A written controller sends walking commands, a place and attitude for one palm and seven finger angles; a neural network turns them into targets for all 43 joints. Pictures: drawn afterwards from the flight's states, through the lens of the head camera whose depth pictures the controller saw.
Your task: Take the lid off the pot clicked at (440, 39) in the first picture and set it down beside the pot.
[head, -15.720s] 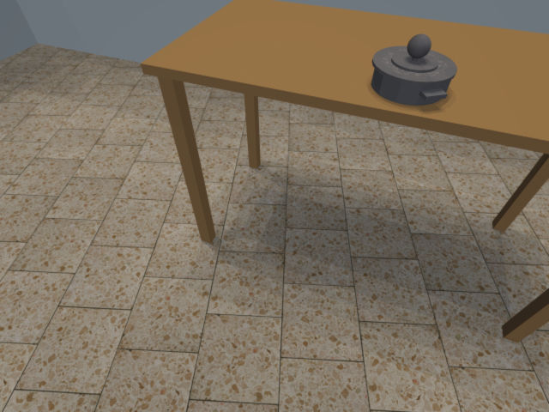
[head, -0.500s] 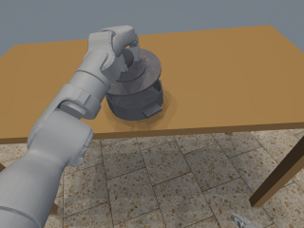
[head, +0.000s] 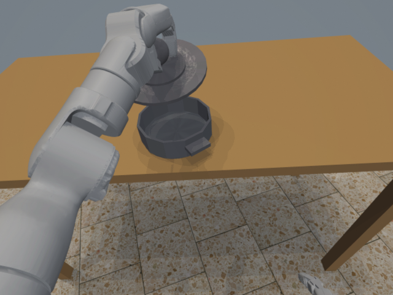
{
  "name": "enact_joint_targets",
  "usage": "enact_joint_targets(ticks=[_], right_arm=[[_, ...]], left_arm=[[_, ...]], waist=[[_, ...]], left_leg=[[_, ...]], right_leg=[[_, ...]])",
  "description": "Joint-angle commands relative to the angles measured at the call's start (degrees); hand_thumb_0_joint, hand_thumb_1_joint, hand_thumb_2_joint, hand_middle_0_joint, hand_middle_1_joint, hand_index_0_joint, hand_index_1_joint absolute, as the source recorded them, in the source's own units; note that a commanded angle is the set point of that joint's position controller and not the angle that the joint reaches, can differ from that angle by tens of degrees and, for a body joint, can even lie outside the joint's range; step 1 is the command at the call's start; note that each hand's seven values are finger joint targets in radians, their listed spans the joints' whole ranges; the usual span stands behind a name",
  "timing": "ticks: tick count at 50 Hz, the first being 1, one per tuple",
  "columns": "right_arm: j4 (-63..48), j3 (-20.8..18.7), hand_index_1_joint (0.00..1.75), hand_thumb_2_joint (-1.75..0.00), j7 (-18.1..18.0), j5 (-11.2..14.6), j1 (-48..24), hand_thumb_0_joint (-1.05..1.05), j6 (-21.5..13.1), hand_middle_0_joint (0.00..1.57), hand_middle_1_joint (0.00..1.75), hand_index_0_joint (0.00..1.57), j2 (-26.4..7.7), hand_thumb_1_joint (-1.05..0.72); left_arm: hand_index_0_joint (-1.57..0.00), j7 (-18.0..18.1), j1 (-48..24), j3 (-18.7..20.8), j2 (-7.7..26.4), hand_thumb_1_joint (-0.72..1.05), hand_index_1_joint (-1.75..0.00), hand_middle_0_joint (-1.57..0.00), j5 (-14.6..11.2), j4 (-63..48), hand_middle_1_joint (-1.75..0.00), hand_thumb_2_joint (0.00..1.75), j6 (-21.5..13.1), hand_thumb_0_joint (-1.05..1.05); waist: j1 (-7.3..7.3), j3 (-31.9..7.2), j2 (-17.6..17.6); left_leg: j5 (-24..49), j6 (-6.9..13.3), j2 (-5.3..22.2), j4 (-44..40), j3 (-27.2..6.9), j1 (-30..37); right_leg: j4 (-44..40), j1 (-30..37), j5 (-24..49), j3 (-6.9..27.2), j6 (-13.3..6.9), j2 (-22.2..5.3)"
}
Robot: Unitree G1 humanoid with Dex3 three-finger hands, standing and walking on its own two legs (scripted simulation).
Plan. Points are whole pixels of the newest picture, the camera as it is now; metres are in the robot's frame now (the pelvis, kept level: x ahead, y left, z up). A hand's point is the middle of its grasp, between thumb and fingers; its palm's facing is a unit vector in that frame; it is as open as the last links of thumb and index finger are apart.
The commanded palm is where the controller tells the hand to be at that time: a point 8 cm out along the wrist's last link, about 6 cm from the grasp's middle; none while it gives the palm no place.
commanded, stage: lift the lid straight up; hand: left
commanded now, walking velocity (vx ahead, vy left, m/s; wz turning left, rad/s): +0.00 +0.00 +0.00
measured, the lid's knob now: (155, 52) +0.49 +0.08 +0.28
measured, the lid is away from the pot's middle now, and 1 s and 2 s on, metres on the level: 0.01 0.04 0.16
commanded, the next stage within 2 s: move the lid sideways beside the pot in 0.64 s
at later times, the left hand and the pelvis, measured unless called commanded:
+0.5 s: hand (156, 30) +0.46 +0.07 +0.33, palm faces -0.11 -0.10 -0.99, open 7.5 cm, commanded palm +0.44 +0.08 +0.38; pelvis +0.01 +0.00 +0.00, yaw +0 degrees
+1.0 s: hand (135, 33) +0.46 +0.11 +0.33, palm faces -0.10 -0.09 -0.99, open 7.5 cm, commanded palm +0.43 +0.12 +0.38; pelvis +0.00 +0.00 +0.00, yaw +0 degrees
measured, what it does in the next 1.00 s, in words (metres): stands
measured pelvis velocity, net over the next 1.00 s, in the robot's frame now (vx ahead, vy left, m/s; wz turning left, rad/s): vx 0.00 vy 0.00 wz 0.00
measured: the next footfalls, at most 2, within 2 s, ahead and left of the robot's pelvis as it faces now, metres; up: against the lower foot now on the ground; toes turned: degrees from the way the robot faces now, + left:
none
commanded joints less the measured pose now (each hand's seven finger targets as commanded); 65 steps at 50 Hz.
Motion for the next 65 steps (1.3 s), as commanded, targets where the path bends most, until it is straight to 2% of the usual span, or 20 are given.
enact_joint_targets(ticks=[1,5,12,14,18,19,22,24,28,32,34,38,39,41,44,48,51,56,60,65], right_arm=[[-7.29,-1.63,0.30,-0.90,-0.57,-0.10,-5.24,0.00,-1.78,0.20,0.30,0.20,-6.04,-0.90],[-8.65,-1.78,0.30,-0.90,-0.05,-0.29,-5.93,0.00,-1.99,0.20,0.30,0.20,-5.74,-0.90],[-7.67,-1.34,0.30,-0.90,-0.45,-0.16,-5.02,0.00,-1.62,0.20,0.30,0.20,-5.87,-0.90],[-7.57,-1.58,0.30,-0.90,-0.39,-0.07,-4.86,0.00,-1.03,0.20,0.30,0.20,-6.40,-0.90],[-8.49,-1.36,0.30,-0.90,0.12,0.18,-5.84,0.00,-1.01,0.20,0.30,0.20,-5.62,-0.90],[-8.70,-1.82,0.30,-0.90,0.14,-0.12,-5.22,0.00,-0.76,0.20,0.30,0.20,-6.14,-0.90],[-8.86,-1.31,0.30,-0.90,-0.18,-0.25,-5.26,0.00,-0.92,0.20,0.30,0.20,-5.94,-0.90],[-9.10,-1.63,0.30,-0.90,-0.02,-0.06,-5.51,0.00,-0.48,0.20,0.30,0.20,-6.28,-0.90],[-9.09,-1.37,0.30,-0.90,0.08,0.02,-5.68,0.00,-0.05,0.20,0.30,0.20,-6.20,-0.90],[-10.10,-1.41,0.30,-0.90,0.09,0.09,-5.97,0.00,0.04,0.20,0.30,0.20,-5.94,-0.90],[-10.71,-1.88,0.30,-0.90,0.33,0.21,-6.73,0.00,-0.03,0.20,0.30,0.20,-6.10,-0.90],[-9.44,-1.30,0.30,-0.90,-0.11,0.22,-6.43,0.00,-0.06,0.20,0.30,0.20,-5.85,-0.90],[-9.52,-1.57,0.30,-0.90,-0.10,0.03,-5.98,0.00,0.19,0.20,0.30,0.20,-6.47,-0.90],[-9.48,-1.23,0.30,-0.90,-0.24,-0.07,-6.41,0.00,0.04,0.20,0.30,0.20,-5.94,-0.90],[-9.90,-1.76,0.30,-0.90,-0.19,-0.17,-6.09,0.00,0.12,0.20,0.30,0.20,-6.04,-0.90],[-9.75,-1.44,0.30,-0.90,-0.45,0.26,-6.22,0.00,0.50,0.20,0.30,0.20,-6.15,-0.90],[-10.71,-1.76,0.30,-0.90,-0.29,-0.01,-6.08,0.00,0.47,0.20,0.30,0.20,-6.20,-0.90],[-10.63,-1.81,0.30,-0.90,-0.32,0.21,-5.65,0.00,0.95,0.20,0.30,0.20,-6.65,-0.90],[-11.74,-2.14,0.30,-0.90,-0.14,0.14,-5.75,0.00,0.70,0.20,0.30,0.20,-6.45,-0.90],[-11.60,-2.36,0.30,-0.90,0.25,0.39,-5.32,0.00,0.30,0.20,0.30,0.20,-6.59,-0.90]], left_arm=[[-0.82,3.14,-37.53,4.80,12.30,0.71,-1.03,-0.83,1.91,-8.74,-1.04,0.94,0.32,0.00],[-0.82,3.10,-42.32,4.49,12.93,0.71,-1.03,-0.83,2.24,-15.37,-1.04,0.94,0.01,0.00],[-0.82,2.86,-42.14,6.70,15.57,0.71,-1.03,-0.83,3.10,-9.27,-1.04,0.94,1.21,0.00],[-0.82,2.87,-39.94,6.22,13.92,0.71,-1.03,-0.83,1.80,-7.93,-1.04,0.94,1.56,0.00],[-0.82,2.40,-42.97,3.54,10.81,0.71,-1.03,-0.83,3.02,-9.82,-1.04,0.94,2.15,0.00],[-0.82,2.67,-41.52,4.10,10.61,0.71,-1.03,-0.83,1.50,-11.49,-1.04,0.94,2.07,0.00],[-0.82,2.31,-44.94,7.53,16.98,0.71,-1.03,-0.83,3.89,-10.99,-1.04,0.94,2.56,0.00],[-0.82,2.31,-41.60,6.41,14.42,0.71,-1.03,-0.83,2.35,-10.81,-1.04,0.94,2.68,0.00],[-0.82,1.58,-39.96,6.85,15.30,0.71,-1.03,-0.83,3.78,-7.32,-1.04,0.94,3.98,0.00],[-0.82,1.34,-42.47,5.87,14.72,0.71,-1.03,-0.83,3.57,-11.92,-1.04,0.94,3.90,0.00],[-0.82,1.42,-42.64,4.18,12.38,0.71,-1.03,-0.83,1.73,-15.72,-1.04,0.94,3.49,0.00],[-0.82,1.53,-43.66,4.52,15.18,0.71,-1.03,-0.83,5.74,-11.60,-1.04,0.94,3.77,0.00],[-0.82,1.95,-42.26,5.11,15.11,0.71,-1.03,-0.83,4.36,-12.61,-1.04,0.94,3.14,0.00],[-0.82,1.96,-43.95,5.78,16.80,0.71,-1.03,-0.83,6.17,-11.84,-1.04,0.94,2.92,0.00],[-0.82,1.82,-42.13,6.72,17.83,0.71,-1.03,-0.83,5.38,-13.17,-1.04,0.94,2.29,0.00],[-0.82,1.39,-40.45,6.48,18.06,0.71,-1.03,-0.83,6.31,-10.02,-1.04,0.94,2.88,0.00],[-0.82,0.96,-41.02,7.10,19.37,0.71,-1.03,-0.83,6.19,-14.26,-1.04,0.94,2.32,0.00],[-0.82,0.23,-38.64,7.05,20.42,0.71,-1.03,-0.83,6.39,-12.19,-1.04,0.94,2.48,0.00],[-0.82,-0.12,-40.31,6.61,21.00,0.71,-1.03,-0.83,6.30,-19.11,-1.04,0.94,1.45,0.00],[-0.82,-0.67,-38.97,6.98,21.69,0.71,-1.03,-0.83,5.86,-21.67,-1.04,0.94,1.63,0.00]], waist=[[-0.23,-18.23,-9.95],[0.15,-25.74,-7.09],[0.35,-22.54,-10.97],[0.28,-20.14,-9.81],[-0.11,-22.33,-9.18],[0.16,-22.86,-7.93],[0.80,-24.82,-11.22],[0.79,-23.66,-9.57],[0.89,-20.78,-12.62],[0.59,-23.03,-11.92],[0.13,-24.23,-8.47],[-0.22,-20.89,-9.41],[0.01,-20.87,-7.94],[0.16,-22.58,-8.59],[0.32,-24.85,-8.43],[0.14,-21.64,-10.11],[0.41,-24.95,-8.65],[-0.12,-20.65,-9.71],[-0.22,-26.12,-6.10],[-0.43,-25.30,-4.43]], left_leg=[[17.43,1.56,-1.55,0.85,-2.85,10.45],[23.25,1.54,-1.21,2.13,-3.07,14.34],[22.06,1.90,-1.40,1.80,-2.50,11.14],[22.52,1.64,-1.31,1.71,-2.32,10.72],[24.89,1.63,-0.95,2.20,-2.79,12.43],[26.41,1.57,-0.83,2.50,-2.74,13.43],[22.82,2.01,-1.46,2.03,-2.20,10.97],[24.95,1.83,-1.23,2.39,-2.21,11.13],[21.57,1.95,-1.40,1.79,-2.03,9.02],[22.36,2.14,-1.49,2.14,-1.98,10.23],[24.48,1.97,-1.27,2.93,-2.42,12.34],[19.85,1.71,-1.37,2.08,-2.55,10.39],[19.73,1.46,-1.36,2.02,-2.57,10.48],[19.36,1.45,-1.36,1.82,-2.85,10.04],[21.05,1.42,-1.15,2.40,-2.86,10.63],[19.28,1.46,-1.13,1.75,-2.79,9.10],[23.36,1.63,-1.11,2.81,-2.99,10.58],[18.56,1.59,-1.47,2.32,-3.03,8.63],[23.55,1.62,-1.43,3.93,-3.30,11.62],[27.02,1.22,-1.12,4.67,-4.25,13.29]], right_leg=[[-1.50,2.92,17.32,-0.91,-3.59,4.15],[-0.74,5.09,20.09,-0.14,-3.47,3.80],[-1.01,5.61,20.94,-0.26,-3.48,3.77],[-1.46,4.84,21.29,-0.53,-3.64,3.73],[-0.93,4.12,20.85,-0.31,-3.39,3.80],[-1.17,4.48,21.64,-0.61,-3.57,3.74],[-0.83,7.43,21.84,0.19,-3.39,3.43],[-0.78,7.09,23.25,-0.16,-3.56,3.35],[-1.08,6.30,21.38,-0.31,-3.31,3.46],[-0.96,7.05,22.11,-0.01,-3.19,3.34],[-0.78,6.24,22.46,-0.22,-3.48,3.37],[-1.27,4.17,18.23,-0.47,-3.58,3.81],[-1.52,4.44,18.19,-0.69,-3.88,3.69],[-0.92,5.25,17.49,-0.44,-3.84,3.75],[-0.62,6.36,18.98,-0.23,-3.89,3.52],[-0.92,5.09,17.75,-0.59,-3.66,3.61],[-0.27,6.24,19.92,-0.27,-3.64,3.47],[-1.16,4.41,16.90,-0.85,-3.65,3.74],[-0.25,5.38,19.33,-0.32,-3.65,3.67],[-0.45,3.38,18.69,-0.96,-3.83,4.16]])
